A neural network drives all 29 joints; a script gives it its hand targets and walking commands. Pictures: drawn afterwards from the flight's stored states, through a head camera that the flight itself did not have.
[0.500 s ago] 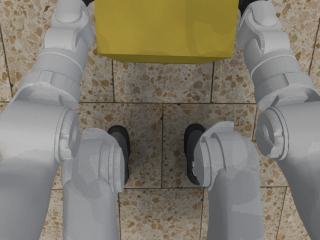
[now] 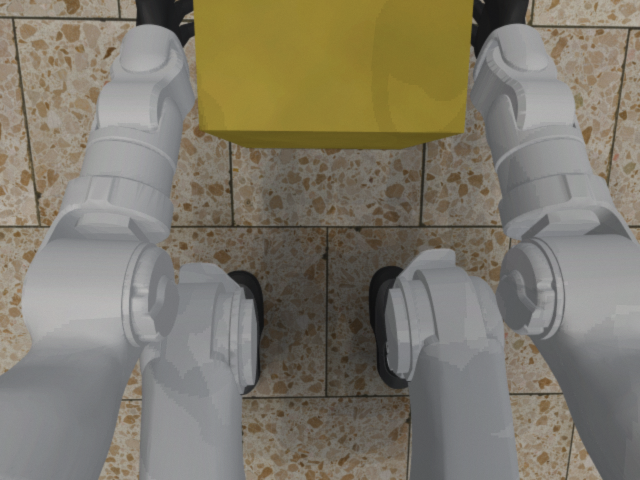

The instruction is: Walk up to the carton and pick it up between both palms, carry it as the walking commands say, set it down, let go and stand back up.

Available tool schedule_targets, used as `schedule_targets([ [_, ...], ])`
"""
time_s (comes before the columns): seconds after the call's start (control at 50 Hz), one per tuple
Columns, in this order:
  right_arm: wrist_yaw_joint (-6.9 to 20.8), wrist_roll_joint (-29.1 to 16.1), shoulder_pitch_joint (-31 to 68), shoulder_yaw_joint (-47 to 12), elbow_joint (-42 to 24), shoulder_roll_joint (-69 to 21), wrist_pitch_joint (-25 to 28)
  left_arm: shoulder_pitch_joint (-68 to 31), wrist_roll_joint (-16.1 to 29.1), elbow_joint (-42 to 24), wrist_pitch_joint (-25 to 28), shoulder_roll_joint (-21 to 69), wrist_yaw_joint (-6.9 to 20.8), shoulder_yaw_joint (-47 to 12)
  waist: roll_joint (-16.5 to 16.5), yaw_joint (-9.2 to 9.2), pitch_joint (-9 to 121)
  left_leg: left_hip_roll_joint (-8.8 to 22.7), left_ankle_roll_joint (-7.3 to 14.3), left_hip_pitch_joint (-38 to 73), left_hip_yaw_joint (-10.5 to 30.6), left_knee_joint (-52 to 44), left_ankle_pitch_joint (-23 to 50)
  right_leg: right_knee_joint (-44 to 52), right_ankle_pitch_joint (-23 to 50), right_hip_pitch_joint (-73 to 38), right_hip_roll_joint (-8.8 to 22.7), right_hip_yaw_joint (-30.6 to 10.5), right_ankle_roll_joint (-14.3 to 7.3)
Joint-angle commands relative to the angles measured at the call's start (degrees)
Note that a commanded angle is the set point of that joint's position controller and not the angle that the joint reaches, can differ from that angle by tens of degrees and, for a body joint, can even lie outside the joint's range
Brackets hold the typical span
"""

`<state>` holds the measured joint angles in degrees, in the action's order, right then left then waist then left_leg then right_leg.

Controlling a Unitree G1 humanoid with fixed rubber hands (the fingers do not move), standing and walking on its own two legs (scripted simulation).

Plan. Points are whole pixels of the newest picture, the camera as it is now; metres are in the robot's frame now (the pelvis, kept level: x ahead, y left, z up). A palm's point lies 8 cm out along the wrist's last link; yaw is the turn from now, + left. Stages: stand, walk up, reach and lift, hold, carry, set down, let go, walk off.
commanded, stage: reach and lift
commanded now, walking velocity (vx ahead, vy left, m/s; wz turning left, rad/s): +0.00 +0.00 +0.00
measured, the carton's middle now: (328, 10) +0.58 -0.03 -0.23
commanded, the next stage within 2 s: none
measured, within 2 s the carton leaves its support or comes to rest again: neither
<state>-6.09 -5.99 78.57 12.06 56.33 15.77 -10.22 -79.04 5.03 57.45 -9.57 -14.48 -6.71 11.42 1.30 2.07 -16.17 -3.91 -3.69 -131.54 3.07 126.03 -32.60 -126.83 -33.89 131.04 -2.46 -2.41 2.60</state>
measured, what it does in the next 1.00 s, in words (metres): rises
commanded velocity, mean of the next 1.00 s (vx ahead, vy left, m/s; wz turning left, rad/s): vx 0.00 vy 0.00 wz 0.00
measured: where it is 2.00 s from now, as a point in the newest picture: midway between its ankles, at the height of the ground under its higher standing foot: (317, 348)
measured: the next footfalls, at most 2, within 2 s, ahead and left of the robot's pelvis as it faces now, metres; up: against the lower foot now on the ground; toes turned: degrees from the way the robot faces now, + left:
none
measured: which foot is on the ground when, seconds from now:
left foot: down 0.00-1.00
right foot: down 0.00-1.00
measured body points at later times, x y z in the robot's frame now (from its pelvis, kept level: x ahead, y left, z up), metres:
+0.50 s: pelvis +0.00 +0.00 +0.04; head +0.34 -0.02 +0.33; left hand +0.56 +0.13 -0.09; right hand +0.55 -0.20 -0.08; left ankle +0.11 +0.13 -0.33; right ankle +0.11 -0.13 -0.33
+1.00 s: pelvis +0.00 +0.00 +0.08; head +0.32 -0.01 +0.41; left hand +0.55 +0.13 -0.02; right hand +0.53 -0.19 -0.02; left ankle +0.11 +0.13 -0.33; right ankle +0.11 -0.13 -0.33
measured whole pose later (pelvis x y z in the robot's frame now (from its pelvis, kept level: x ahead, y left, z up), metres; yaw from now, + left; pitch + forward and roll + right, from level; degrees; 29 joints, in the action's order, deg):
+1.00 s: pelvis +0.00 +0.00 +0.08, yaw -1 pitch +48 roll +0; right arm -2.6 7.0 67.9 24.7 42.6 6.9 -18.9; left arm -67.5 -6.6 42.1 -18.9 -5.2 -3.7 24.2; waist 0.9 1.7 5.2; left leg -5.7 -4.4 -126.6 4.5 108.2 -29.8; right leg -108.6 -30.0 126.7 -5.2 -4.1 3.4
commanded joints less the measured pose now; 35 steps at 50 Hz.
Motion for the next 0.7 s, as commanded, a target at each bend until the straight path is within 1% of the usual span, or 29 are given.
schedule_targets([
  [0.0,16.4,-4.2,35.1,-19.6,-12.8,-54.0,0.8,-35.4,3.9,-13.0,0.9,53.8,14.2,-18.7,0.2,1.65,77.8,-3.7,2.9,36.4,-7.9,-8.5,21.7,10.5,25.0,-36.5,-3.7,7.5,-1.4],
  [0.08,16.8,-2.3,33.2,-17.9,-11.0,-56.1,-0.7,-35.5,2.1,-13.4,-0.3,54.6,14.4,-17.5,0.2,1.11,77.2,-3.8,2.8,35.0,-8.5,-10.3,18.4,12.0,22.0,-35.5,-3.9,7.8,-1.3],
  [0.14,17.4,-0.7,32.0,-16.3,-10.0,-57.3,-1.9,-35.3,0.7,-13.2,-1.3,55.5,14.8,-16.1,0.3,1.11,76.3,-3.9,2.7,33.9,-8.8,-11.6,16.1,13.3,19.8,-34.5,-3.9,8.0,-1.2],
  [0.26,18.6,1.5,31.6,-14.9,-10.8,-58.8,-3.8,-34.4,-1.3,-13.1,-3.2,57.9,15.7,-14.2,-0.1,1.25,76.8,-4.2,2.7,33.0,-8.9,-14.2,14.2,15.7,18.2,-34.1,-4.1,8.2,-1.2],
  [0.44,19.1,2.5,29.8,-15.7,-12.2,-61.1,-5.6,-32.2,-2.8,-14.4,-5.0,59.9,16.3,-13.8,-0.8,0.81,79.7,-4.7,2.7,33.1,-8.8,-17.3,15.3,18.6,19.7,-36.2,-4.6,8.0,-0.9],
  [0.68,18.9,2.9,26.7,-17.2,-15.1,-63.6,-6.9,-29.5,-2.6,-18.0,-6.2,62.3,16.2,-15.9,-0.3,0.93,86.9,-5.0,2.1,37.0,-8.6,-20.5,19.9,21.8,23.9,-39.2,-5.4,8.0,-0.6],
])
